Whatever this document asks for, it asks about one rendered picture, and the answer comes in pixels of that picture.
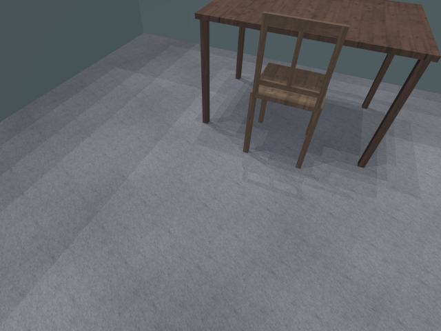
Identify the table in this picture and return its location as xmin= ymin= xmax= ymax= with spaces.
xmin=195 ymin=0 xmax=441 ymax=168

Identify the chair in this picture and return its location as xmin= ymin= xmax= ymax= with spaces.
xmin=243 ymin=12 xmax=349 ymax=169

